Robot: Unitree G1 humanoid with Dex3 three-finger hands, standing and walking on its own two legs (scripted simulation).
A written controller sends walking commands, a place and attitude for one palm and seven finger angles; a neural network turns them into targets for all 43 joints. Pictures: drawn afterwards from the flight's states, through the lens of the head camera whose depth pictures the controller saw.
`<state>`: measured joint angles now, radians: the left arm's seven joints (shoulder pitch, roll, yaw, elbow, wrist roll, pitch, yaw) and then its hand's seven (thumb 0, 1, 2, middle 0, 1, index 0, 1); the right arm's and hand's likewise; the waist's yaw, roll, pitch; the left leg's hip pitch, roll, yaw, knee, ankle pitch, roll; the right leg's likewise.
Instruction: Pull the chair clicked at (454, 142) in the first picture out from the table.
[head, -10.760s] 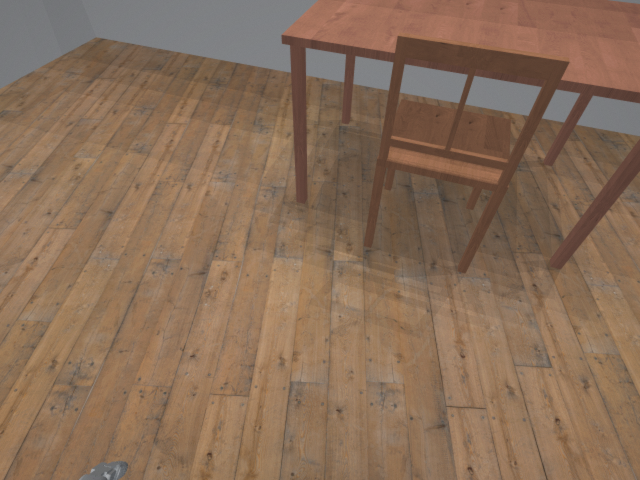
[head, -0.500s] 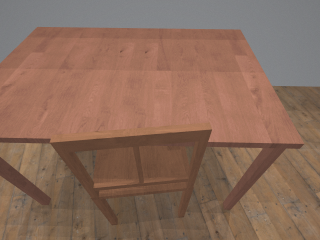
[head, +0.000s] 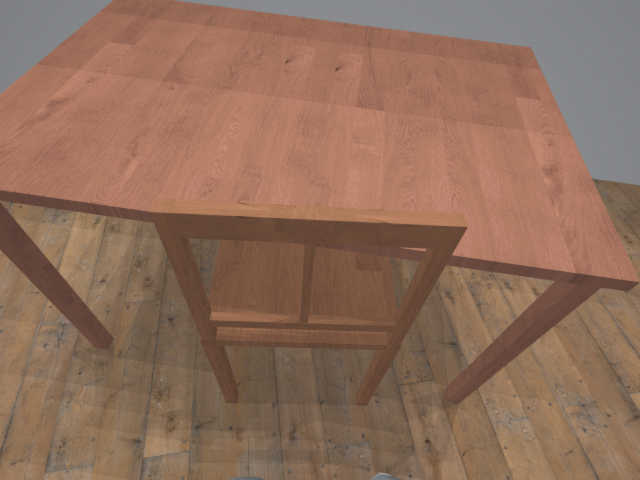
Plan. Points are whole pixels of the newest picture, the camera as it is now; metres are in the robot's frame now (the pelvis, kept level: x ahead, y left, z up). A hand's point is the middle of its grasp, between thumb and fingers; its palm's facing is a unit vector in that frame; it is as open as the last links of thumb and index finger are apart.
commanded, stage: come to a stop and stand still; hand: left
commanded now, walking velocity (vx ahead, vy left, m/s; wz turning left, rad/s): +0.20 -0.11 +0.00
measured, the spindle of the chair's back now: (306, 284) +0.42 +0.05 -0.09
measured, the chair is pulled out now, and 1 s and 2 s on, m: -0.08 -0.08 -0.08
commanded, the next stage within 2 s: look again from close up in 1.00 s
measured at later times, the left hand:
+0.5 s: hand out of the picture -0.04 +0.18 -0.16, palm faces -0.02 -0.99 -0.16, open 7.4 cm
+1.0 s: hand out of the picture -0.03 +0.18 -0.16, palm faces +0.04 -0.97 -0.23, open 7.4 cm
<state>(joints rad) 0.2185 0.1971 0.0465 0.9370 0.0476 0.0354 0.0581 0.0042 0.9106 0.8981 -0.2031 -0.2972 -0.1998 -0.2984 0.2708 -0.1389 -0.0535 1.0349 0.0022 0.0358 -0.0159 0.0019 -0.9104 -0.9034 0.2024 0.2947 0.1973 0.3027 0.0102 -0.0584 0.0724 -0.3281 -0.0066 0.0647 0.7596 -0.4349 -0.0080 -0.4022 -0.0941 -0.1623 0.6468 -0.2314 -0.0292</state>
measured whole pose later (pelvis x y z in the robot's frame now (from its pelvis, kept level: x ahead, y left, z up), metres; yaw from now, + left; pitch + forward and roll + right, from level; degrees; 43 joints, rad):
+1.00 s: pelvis -0.03 +0.01 +0.01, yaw +1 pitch +0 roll -1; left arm 0.31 0.15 0.00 1.04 0.02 -0.02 0.06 0.01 0.91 0.90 -0.20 -0.30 -0.20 -0.30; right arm 0.25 -0.17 -0.03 1.07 -0.01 0.00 -0.02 0.02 -0.93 -0.90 0.20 0.29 0.20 0.30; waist -0.01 0.02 0.05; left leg -0.30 -0.01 0.06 0.55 -0.25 0.04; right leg -0.14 0.01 -0.06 0.50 -0.35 -0.02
